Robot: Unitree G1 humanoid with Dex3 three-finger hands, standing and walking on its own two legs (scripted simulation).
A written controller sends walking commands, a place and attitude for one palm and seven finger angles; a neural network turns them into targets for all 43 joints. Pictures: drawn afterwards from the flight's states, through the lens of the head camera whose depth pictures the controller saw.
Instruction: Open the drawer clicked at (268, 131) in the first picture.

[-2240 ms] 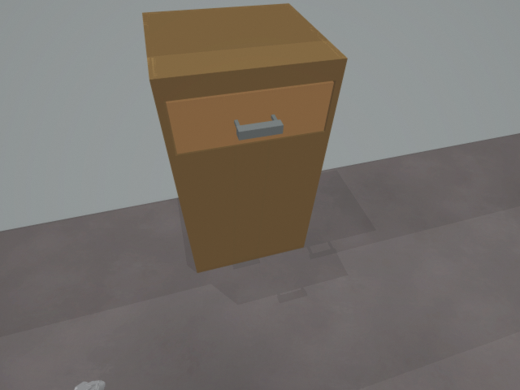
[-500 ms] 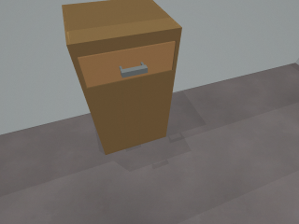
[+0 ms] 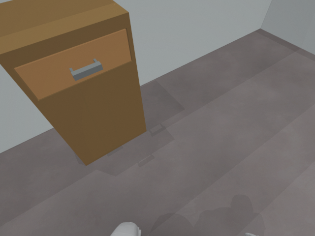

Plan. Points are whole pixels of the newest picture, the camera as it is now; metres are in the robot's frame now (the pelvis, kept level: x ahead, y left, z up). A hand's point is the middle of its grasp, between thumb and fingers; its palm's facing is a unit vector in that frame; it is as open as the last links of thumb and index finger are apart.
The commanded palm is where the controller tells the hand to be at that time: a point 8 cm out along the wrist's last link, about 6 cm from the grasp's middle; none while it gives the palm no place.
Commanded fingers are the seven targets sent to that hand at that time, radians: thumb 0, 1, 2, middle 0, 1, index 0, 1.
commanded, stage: walk to a spot facing it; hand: left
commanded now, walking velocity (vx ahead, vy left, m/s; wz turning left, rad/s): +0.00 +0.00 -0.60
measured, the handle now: (85, 68) +0.70 +0.37 -0.03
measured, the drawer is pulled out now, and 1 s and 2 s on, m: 0.00 0.00 0.00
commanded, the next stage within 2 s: none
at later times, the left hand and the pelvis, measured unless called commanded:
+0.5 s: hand out of the picture +0.10 +0.27 -0.17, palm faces -0.24 -0.95 -0.22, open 7.4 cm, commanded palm none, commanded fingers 0.00 0.90 0.90 -0.20 -0.30 -0.20 -0.30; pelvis -0.02 +0.07 +0.00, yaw -19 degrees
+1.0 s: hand (127, 230) +0.15 +0.11 -0.15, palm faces -0.58 -0.78 -0.24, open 7.4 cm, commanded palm none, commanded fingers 0.00 0.90 0.90 -0.20 -0.30 -0.20 -0.30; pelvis -0.03 +0.00 +0.00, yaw -37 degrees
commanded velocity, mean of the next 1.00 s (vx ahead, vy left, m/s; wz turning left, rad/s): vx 0.08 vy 0.00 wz -0.60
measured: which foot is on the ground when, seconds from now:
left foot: up 0.00-0.26, down 0.28-0.78, up 0.80-1.00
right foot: down 0.00-0.28, up 0.30-0.76, down 0.78-1.00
